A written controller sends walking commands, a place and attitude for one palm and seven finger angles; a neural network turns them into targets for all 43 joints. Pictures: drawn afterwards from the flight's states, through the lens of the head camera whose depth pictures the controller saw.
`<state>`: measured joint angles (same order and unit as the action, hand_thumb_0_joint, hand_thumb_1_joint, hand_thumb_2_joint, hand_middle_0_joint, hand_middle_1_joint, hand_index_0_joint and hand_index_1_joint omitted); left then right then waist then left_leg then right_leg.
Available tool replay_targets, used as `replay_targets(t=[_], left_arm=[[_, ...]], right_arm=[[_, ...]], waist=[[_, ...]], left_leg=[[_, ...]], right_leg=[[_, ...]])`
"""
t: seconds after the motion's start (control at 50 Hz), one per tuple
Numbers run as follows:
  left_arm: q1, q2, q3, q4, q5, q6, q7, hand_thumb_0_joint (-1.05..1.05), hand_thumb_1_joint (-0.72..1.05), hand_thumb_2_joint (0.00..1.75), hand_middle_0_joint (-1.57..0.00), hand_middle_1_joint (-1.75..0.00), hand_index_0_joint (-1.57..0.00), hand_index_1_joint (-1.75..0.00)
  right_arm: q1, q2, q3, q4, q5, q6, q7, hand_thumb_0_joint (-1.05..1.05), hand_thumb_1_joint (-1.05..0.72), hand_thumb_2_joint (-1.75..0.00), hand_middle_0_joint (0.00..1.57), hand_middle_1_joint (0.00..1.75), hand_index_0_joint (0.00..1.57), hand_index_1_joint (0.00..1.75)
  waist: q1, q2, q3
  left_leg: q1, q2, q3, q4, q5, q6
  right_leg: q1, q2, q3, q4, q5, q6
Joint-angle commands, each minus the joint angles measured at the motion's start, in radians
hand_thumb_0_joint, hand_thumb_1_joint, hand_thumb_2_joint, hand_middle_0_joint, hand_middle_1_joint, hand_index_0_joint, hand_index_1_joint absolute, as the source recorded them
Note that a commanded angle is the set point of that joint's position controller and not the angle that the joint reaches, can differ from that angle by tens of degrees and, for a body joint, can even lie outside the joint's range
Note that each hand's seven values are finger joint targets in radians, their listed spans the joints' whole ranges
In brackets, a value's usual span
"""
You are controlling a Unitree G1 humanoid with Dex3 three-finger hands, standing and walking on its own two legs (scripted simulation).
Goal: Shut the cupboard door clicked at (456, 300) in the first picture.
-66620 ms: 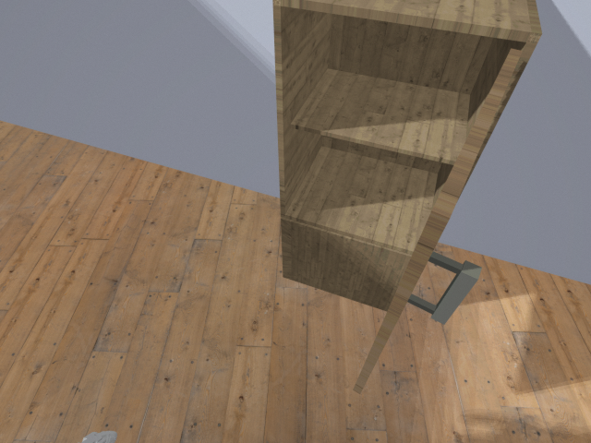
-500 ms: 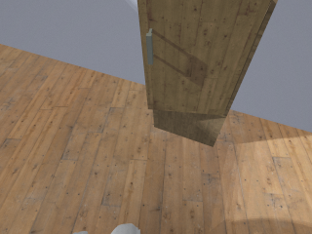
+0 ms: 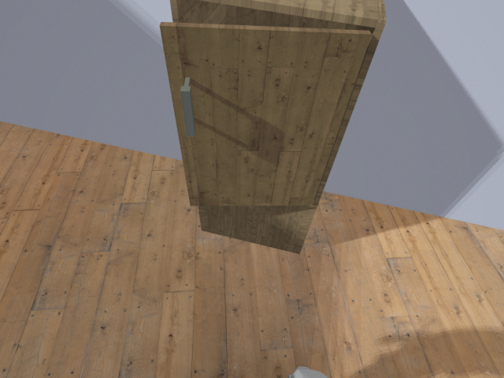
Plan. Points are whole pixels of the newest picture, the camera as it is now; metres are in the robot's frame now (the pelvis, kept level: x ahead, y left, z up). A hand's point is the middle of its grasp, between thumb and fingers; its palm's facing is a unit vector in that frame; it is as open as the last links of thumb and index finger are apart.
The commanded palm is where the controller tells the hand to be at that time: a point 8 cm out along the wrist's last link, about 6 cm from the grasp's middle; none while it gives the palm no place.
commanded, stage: take the last steps up to it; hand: left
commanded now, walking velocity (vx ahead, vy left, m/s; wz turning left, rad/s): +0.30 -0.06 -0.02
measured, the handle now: (189, 107) +0.67 +0.16 +0.04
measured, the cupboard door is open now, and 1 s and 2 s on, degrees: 16 16 16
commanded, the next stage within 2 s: come to a stop and stand still in 0.38 s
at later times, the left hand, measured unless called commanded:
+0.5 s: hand out of the picture +0.15 +0.13 -0.20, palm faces +0.08 -0.99 -0.14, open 7.3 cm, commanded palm none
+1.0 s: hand (182, 322) +0.26 +0.14 -0.19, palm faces +0.11 -0.97 -0.22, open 7.4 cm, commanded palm none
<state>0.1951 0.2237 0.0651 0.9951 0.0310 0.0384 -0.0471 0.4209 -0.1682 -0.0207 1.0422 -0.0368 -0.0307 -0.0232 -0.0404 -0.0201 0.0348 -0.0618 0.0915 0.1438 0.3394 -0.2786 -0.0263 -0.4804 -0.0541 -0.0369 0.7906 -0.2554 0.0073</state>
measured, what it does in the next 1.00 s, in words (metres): walks ahead: right foot, then left foot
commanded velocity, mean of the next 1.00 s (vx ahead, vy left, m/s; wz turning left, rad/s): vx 0.00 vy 0.02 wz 0.01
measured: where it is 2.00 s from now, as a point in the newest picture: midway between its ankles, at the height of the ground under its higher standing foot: outside the picture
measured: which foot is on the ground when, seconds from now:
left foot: down 0.00-0.10, up 0.12-0.42, down 0.44-0.74, up 0.76-0.98, down 1.00-1.00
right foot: up 0.00-0.08, down 0.10-0.44, up 0.46-0.66, down 0.68-1.00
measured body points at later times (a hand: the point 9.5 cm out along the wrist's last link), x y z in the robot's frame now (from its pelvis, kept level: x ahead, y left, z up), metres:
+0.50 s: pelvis +0.16 -0.04 -0.02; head +0.18 -0.02 +0.43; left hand +0.14 +0.18 -0.19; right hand +0.24 -0.27 -0.15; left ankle +0.20 +0.05 -0.75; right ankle +0.09 -0.15 -0.72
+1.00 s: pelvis +0.21 -0.05 -0.01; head +0.25 -0.04 +0.43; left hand +0.25 +0.19 -0.17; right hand +0.29 -0.31 -0.16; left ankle +0.19 +0.05 -0.75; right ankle +0.23 -0.19 -0.75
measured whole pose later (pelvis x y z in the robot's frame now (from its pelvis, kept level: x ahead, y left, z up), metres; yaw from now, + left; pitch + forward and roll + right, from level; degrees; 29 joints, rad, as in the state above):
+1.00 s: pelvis +0.21 -0.05 -0.01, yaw +4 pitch +0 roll +0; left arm 0.16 0.19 0.05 1.02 0.02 0.02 0.04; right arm 0.17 -0.22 -0.04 1.02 -0.01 0.05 -0.02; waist 0.01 -0.02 0.09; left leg -0.22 0.00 0.04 0.51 -0.26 -0.02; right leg -0.27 -0.05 -0.02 0.54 -0.26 0.03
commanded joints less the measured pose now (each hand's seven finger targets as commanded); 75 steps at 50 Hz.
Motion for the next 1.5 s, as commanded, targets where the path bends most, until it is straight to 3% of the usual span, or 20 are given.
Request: replay_targets(t=[0.0, 0.04, 0.08, 0.12, 0.22, 0.36, 0.42, 0.48, 0.56, 0.68, 0.74, 0.84, 0.94, 0.98, 1.02, 1.06, 1.1, 1.18, 1.3, 1.48], left_arm=[[-0.072, 0.025, 0.003, -0.073, -0.006, -0.043, -0.003, 0.0, 0.9, 0.9, -0.2, -0.3, -0.2, -0.3], [0.083, 0.065, 0.017, -0.01, -0.004, -0.058, 0.005, 0.0, 0.9, 0.9, -0.2, -0.3, -0.2, -0.3], [0.324, 0.228, 0.054, 0.07, -0.003, -0.082, 0.032, 0.0, 0.9, 0.9, -0.2, -0.3, -0.2, -0.3], [0.232, 0.195, 0.04, 0.053, -0.015, -0.081, 0.046, 0.0, 0.9, 0.9, -0.2, -0.3, -0.2, -0.3], [0.067, 0.042, 0.0, 0.021, -0.007, -0.098, 0.059, 0.0, 0.9, 0.9, -0.2, -0.3, -0.2, -0.3], [0.083, 0.065, 0.002, 0.057, -0.012, -0.093, 0.055, 0.0, 0.9, 0.9, -0.2, -0.3, -0.2, -0.3], [0.111, -0.011, -0.015, 0.02, -0.021, -0.083, 0.05, 0.0, 0.9, 0.9, -0.2, -0.3, -0.2, -0.3], [0.042, 0.013, -0.016, 0.015, -0.013, -0.074, 0.053, 0.0, 0.9, 0.9, -0.2, -0.3, -0.2, -0.3], [0.126, -0.024, -0.031, 0.058, -0.021, -0.035, 0.066, 0.0, 0.9, 0.9, -0.2, -0.3, -0.2, -0.3], [0.097, 0.111, -0.006, 0.028, -0.001, -0.024, 0.073, 0.0, 0.9, 0.9, -0.2, -0.3, -0.2, -0.3], [0.077, 0.135, 0.0, 0.023, -0.008, -0.036, 0.08, 0.0, 0.9, 0.9, -0.2, -0.3, -0.2, -0.3], [0.074, 0.158, 0.023, 0.014, 0.001, -0.03, 0.096, 0.0, 0.9, 0.9, -0.2, -0.3, -0.2, -0.3], [0.021, 0.137, 0.02, 0.0, -0.014, -0.021, 0.096, 0.0, 0.9, 0.9, -0.2, -0.3, -0.2, -0.3], [0.035, 0.053, -0.001, -0.023, -0.018, -0.008, 0.09, 0.0, 0.9, 0.9, -0.2, -0.3, -0.2, -0.3], [-0.016, 0.056, -0.005, -0.023, -0.013, 0.016, 0.09, 0.0, 0.9, 0.9, -0.2, -0.3, -0.2, -0.3], [0.175, 0.099, -0.031, 0.019, -0.016, -0.043, 0.112, 0.0, 0.9, 0.9, -0.2, -0.3, -0.2, -0.3], [0.067, 0.137, -0.03, -0.03, -0.01, -0.066, 0.102, 0.0, 0.9, 0.9, -0.2, -0.3, -0.2, -0.3], [0.041, 0.103, -0.042, -0.068, -0.01, -0.037, 0.094, 0.0, 0.9, 0.9, -0.2, -0.3, -0.2, -0.3], [0.082, 0.089, -0.047, -0.063, -0.007, -0.034, 0.084, 0.0, 0.9, 0.9, -0.2, -0.3, -0.2, -0.3], [0.109, 0.086, -0.052, -0.047, -0.009, -0.05, 0.08, 0.0, 0.9, 0.9, -0.2, -0.3, -0.2, -0.3]], right_arm=[[0.018, -0.195, -0.053, -0.018, -0.001, -0.014, -0.002, 0.0, -0.9, -0.9, 0.2, 0.3, 0.2, 0.3], [0.0, -0.177, -0.048, -0.008, 0.008, -0.008, 0.004, 0.0, -0.9, -0.9, 0.2, 0.3, 0.2, 0.3], [-0.032, -0.06, -0.022, -0.056, 0.03, -0.017, 0.017, 0.0, -0.9, -0.9, 0.2, 0.3, 0.2, 0.3], [-0.113, -0.095, -0.039, -0.064, 0.024, -0.009, 0.013, 0.0, -0.9, -0.9, 0.2, 0.3, 0.2, 0.3], [-0.037, -0.027, -0.03, -0.014, 0.005, 0.013, 0.026, 0.0, -0.9, -0.9, 0.2, 0.3, 0.2, 0.3], [-0.051, -0.043, -0.025, -0.026, 0.008, -0.011, 0.03, 0.0, -0.9, -0.9, 0.2, 0.3, 0.2, 0.3], [0.122, -0.223, -0.054, 0.007, -0.01, -0.02, 0.006, 0.0, -0.9, -0.9, 0.2, 0.3, 0.2, 0.3], [-0.005, -0.153, -0.026, -0.024, 0.005, -0.014, -0.016, 0.0, -0.9, -0.9, 0.2, 0.3, 0.2, 0.3], [-0.176, -0.127, -0.01, -0.04, 0.017, -0.004, -0.031, 0.0, -0.9, -0.9, 0.2, 0.3, 0.2, 0.3], [-0.194, -0.105, -0.039, -0.047, 0.032, 0.049, -0.004, 0.0, -0.9, -0.9, 0.2, 0.3, 0.2, 0.3], [-0.165, -0.096, -0.045, -0.044, 0.03, 0.069, -0.002, 0.0, -0.9, -0.9, 0.2, 0.3, 0.2, 0.3], [-0.208, -0.097, -0.042, -0.067, 0.037, 0.072, -0.006, 0.0, -0.9, -0.9, 0.2, 0.3, 0.2, 0.3], [-0.139, -0.105, -0.036, -0.042, 0.029, 0.057, 0.0, 0.0, -0.9, -0.9, 0.2, 0.3, 0.2, 0.3], [-0.176, -0.195, -0.044, -0.064, 0.016, 0.048, -0.001, 0.0, -0.9, -0.9, 0.2, 0.3, 0.2, 0.3], [-0.218, -0.187, -0.037, -0.07, 0.011, 0.044, -0.012, 0.0, -0.9, -0.9, 0.2, 0.3, 0.2, 0.3], [-0.378, -0.204, -0.037, -0.18, 0.033, 0.028, 0.007, 0.0, -0.9, -0.9, 0.2, 0.3, 0.2, 0.3], [-0.164, -0.107, -0.026, -0.18, 0.029, 0.028, 0.005, 0.0, -0.9, -0.9, 0.2, 0.3, 0.2, 0.3], [-0.174, -0.169, -0.038, -0.198, 0.024, 0.014, 0.002, 0.0, -0.9, -0.9, 0.2, 0.3, 0.2, 0.3], [-0.184, -0.153, -0.034, -0.2, 0.019, 0.019, 0.012, 0.0, -0.9, -0.9, 0.2, 0.3, 0.2, 0.3], [-0.14, -0.143, -0.023, -0.14, 0.021, 0.009, 0.016, 0.0, -0.9, -0.9, 0.2, 0.3, 0.2, 0.3]], waist=[[0.008, 0.187, 0.051], [0.082, 0.093, -0.002], [0.172, -0.281, -0.1], [0.135, -0.244, -0.024], [0.004, -0.078, -0.001], [-0.01, -0.046, 0.012], [-0.06, 0.281, -0.048], [-0.012, 0.177, -0.002], [0.057, 0.12, -0.046], [0.046, 0.038, 0.007], [0.043, -0.204, -0.053], [0.078, -0.174, -0.106], [0.037, -0.131, -0.128], [0.063, 0.166, -0.098], [0.048, 0.215, 0.001], [0.126, 0.246, -0.031], [0.011, 0.0, -0.146], [0.037, 0.118, -0.062], [0.042, 0.043, 0.042], [0.033, 0.008, 0.011]], left_leg=[[-0.1, 0.226, -0.132, -0.09, 0.101, 0.145], [-0.195, 0.146, -0.072, 0.089, 0.115, 0.094], [-0.561, -0.054, 0.046, 0.589, -0.326, 0.024], [-0.626, -0.004, -0.115, 0.838, -0.259, 0.043], [-0.436, 0.03, -0.084, 0.625, -0.06, 0.011], [-0.157, -0.037, -0.025, 0.183, 0.116, 0.013], [0.097, 0.306, -0.518, -0.033, 0.174, 0.202], [-0.038, 0.295, -0.441, -0.061, 0.405, 0.243], [-0.125, 0.182, -0.182, 0.02, 0.695, 0.174], [-0.201, -0.015, -0.107, 0.131, 0.099, 0.034], [-0.201, -0.08, -0.076, 0.347, -0.122, 0.0], [-0.344, -0.094, -0.133, 0.449, -0.268, -0.014], [-0.09, -0.059, -0.11, 0.033, 0.153, -0.009], [-0.098, 0.176, -0.301, 0.0, 0.495, 0.104], [-0.201, 0.192, -0.338, -0.076, 0.436, 0.174], [-0.137, 0.084, -0.165, 0.238, 0.581, 0.109], [-0.142, -0.018, -0.126, 0.243, 0.223, 0.024], [-0.139, 0.074, -0.234, 0.094, 0.456, 0.086], [-0.257, 0.018, -0.23, -0.019, -0.118, 0.073], [-0.202, 0.003, -0.208, -0.032, -0.096, 0.069]], right_leg=[[0.13, 0.02, -0.056, -0.174, 0.002, -0.016], [0.399, 0.055, -0.069, -0.32, 0.05, -0.038], [0.712, -0.318, 0.436, -0.534, -0.152, -0.198], [0.51, -0.333, 0.508, -0.643, -0.269, -0.241], [0.288, -0.197, 0.096, -0.605, 0.115, -0.198], [0.231, -0.153, 0.063, -0.482, 0.054, -0.159], [-0.03, 0.063, -0.093, 0.012, -0.268, -0.051], [-0.075, -0.017, 0.055, 0.27, -0.254, -0.034], [0.227, -0.002, 0.012, -0.143, -0.113, 0.009], [0.227, -0.122, 0.176, -0.358, 0.322, -0.071], [0.284, -0.247, 0.269, -0.425, 0.64, -0.169], [0.501, -0.275, 0.232, -0.341, 0.958, -0.224], [0.37, -0.181, 0.157, -0.262, 0.606, -0.11], [0.253, -0.019, 0.022, -0.2, 0.022, -0.006], [0.214, 0.026, 0.043, -0.024, -0.238, 0.003], [0.178, -0.027, 0.033, -0.238, 0.037, -0.026], [0.247, -0.155, 0.186, -0.274, 0.387, -0.093], [0.203, 0.011, 0.029, -0.199, 0.017, -0.016], [0.193, -0.013, 0.088, -0.298, -0.024, -0.028], [0.186, -0.03, 0.117, -0.364, -0.025, -0.028]])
